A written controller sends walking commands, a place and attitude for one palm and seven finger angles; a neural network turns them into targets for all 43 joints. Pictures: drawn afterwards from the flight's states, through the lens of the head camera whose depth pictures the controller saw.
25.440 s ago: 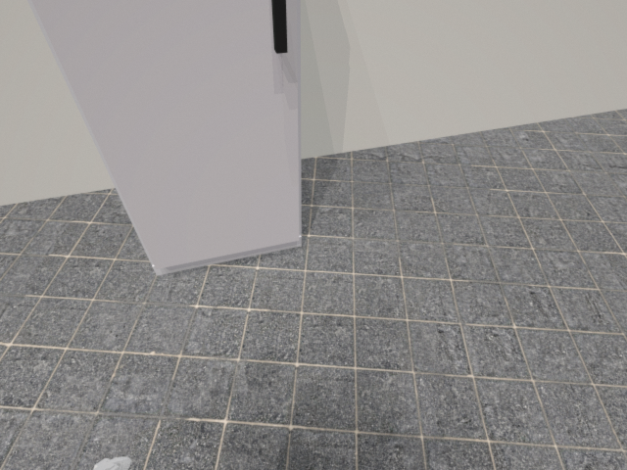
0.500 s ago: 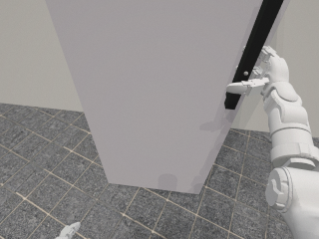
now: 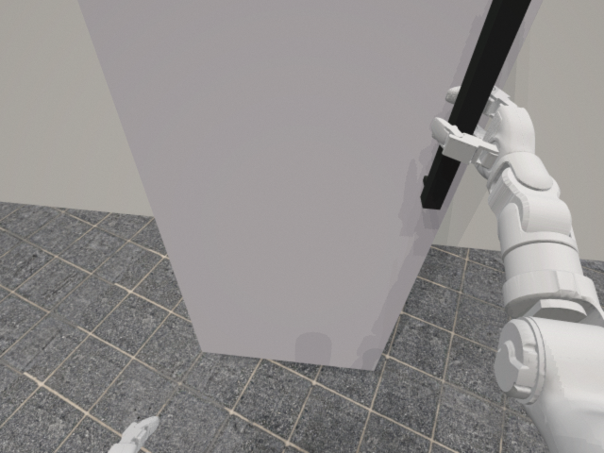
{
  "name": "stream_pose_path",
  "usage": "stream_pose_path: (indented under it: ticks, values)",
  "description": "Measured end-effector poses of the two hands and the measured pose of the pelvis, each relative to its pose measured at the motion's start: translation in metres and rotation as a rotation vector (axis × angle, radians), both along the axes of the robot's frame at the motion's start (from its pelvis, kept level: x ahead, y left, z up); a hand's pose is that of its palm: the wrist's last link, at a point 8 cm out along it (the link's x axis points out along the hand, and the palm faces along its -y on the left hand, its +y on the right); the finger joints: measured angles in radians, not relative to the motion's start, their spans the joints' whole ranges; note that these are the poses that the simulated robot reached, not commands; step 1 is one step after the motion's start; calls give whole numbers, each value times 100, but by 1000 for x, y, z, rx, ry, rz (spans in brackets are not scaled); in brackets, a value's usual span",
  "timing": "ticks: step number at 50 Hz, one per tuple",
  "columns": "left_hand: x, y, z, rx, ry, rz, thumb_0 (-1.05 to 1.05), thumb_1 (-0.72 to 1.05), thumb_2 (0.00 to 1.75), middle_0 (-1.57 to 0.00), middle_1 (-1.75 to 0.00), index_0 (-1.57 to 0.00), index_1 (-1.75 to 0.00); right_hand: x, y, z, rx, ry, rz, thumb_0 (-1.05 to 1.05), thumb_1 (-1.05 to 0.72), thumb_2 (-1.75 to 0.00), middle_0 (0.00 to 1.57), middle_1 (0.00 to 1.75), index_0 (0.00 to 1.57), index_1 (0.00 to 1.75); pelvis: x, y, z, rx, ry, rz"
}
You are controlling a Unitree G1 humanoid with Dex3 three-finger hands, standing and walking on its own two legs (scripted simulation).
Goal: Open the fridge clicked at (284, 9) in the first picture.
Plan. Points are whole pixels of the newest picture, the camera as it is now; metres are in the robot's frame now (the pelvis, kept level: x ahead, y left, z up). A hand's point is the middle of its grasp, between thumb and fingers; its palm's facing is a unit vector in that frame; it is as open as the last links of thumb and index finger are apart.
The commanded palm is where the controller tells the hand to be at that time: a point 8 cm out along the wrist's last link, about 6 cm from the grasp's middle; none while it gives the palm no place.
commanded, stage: grip the handle and tug to test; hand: right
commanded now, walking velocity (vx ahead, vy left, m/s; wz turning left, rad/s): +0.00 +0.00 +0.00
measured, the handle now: (465, 96) +0.50 -0.16 +0.26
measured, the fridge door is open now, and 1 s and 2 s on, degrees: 0 0 8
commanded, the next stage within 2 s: pull the door a little, standing still in 0.82 s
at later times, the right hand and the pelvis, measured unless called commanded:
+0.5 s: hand (448, 137) +0.45 -0.14 +0.23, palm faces +0.03 +1.00 +0.01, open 5.9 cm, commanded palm +0.42 -0.19 +0.22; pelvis -0.01 +0.00 +0.00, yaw +1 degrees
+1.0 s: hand (448, 139) +0.45 -0.14 +0.23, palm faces +0.03 +1.00 +0.03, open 6.0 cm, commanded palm +0.42 -0.19 +0.22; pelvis +0.03 +0.00 +0.00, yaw +2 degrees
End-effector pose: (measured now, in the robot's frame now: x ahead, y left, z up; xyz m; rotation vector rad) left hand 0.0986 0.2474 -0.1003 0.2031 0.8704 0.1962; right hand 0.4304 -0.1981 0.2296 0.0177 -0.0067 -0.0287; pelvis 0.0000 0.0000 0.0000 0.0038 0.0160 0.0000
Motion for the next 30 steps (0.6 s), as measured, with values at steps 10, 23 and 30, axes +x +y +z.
stream_pose_path:
  ticks: [10,23,30]
  values:
    - [-6,6,0,7,4,13,1,90,90,-20,-30,-20,-30,1,6,0,-1,21,6,0,-61,-82,40,139,43,139,-3,2,0,-1,2,-1]
    - [-26,9,-3,3,26,40,1,90,90,-20,-30,-20,-30,1,7,0,-3,17,1,-1,-62,-81,38,140,41,140,-8,3,0,-2,-1,8]
    - [-29,9,-3,-5,23,54,1,90,90,-20,-30,-20,-30,0,8,-1,-5,5,-5,-1,-64,-80,36,140,38,140,-6,2,1,-3,-1,19]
